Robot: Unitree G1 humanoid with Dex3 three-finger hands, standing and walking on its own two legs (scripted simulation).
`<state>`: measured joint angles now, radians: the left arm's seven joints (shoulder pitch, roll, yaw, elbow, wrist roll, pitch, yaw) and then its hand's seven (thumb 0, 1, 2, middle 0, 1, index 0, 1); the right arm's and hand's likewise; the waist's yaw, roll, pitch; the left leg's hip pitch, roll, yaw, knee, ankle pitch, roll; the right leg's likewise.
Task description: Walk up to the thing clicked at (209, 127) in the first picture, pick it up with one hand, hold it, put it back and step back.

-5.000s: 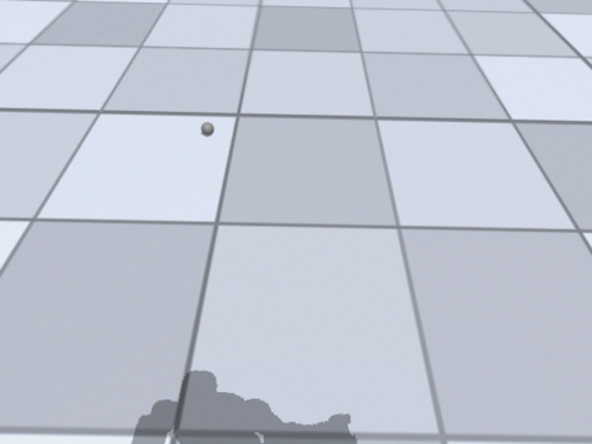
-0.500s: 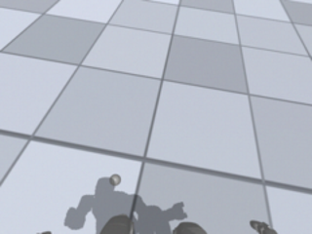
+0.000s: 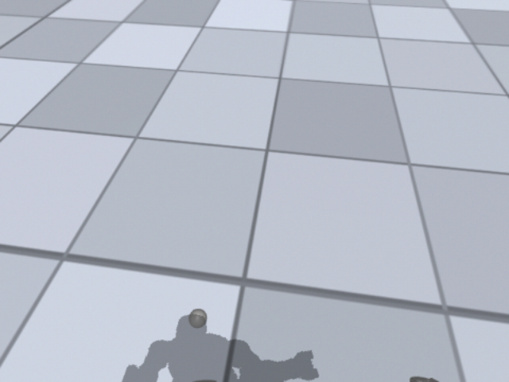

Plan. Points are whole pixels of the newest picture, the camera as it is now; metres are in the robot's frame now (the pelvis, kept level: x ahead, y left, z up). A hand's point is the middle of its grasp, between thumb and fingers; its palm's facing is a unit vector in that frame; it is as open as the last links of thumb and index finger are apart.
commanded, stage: walk up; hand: left
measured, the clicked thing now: (197, 318) +0.44 +0.23 -0.74
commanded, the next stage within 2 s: none
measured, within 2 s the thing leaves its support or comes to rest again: neither
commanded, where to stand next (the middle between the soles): +0.08 -0.01 m, yaw +1 degrees
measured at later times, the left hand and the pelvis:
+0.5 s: hand out of the picture +0.11 +0.25 -0.15, palm faces -0.05 -0.94 -0.32, open 7.4 cm; pelvis +0.02 +0.01 +0.01, yaw +0 degrees
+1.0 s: hand out of the picture +0.10 +0.25 -0.15, palm faces -0.02 -0.94 -0.33, open 7.4 cm; pelvis +0.03 +0.00 +0.01, yaw +0 degrees
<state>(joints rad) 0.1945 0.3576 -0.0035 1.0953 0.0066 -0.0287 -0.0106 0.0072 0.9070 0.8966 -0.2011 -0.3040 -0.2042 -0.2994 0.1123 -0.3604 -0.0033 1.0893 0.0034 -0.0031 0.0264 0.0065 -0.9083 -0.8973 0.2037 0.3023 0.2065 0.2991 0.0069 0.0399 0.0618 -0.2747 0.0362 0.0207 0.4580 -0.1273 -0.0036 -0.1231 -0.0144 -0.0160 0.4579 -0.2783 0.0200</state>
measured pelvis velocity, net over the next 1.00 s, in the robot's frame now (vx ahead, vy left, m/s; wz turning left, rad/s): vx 0.03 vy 0.00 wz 0.00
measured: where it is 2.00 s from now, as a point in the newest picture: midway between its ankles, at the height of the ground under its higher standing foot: outside the picture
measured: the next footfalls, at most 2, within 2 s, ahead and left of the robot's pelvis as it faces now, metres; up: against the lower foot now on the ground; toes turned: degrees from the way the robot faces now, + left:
right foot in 1.86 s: +0.29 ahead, -0.12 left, +0.00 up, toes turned +0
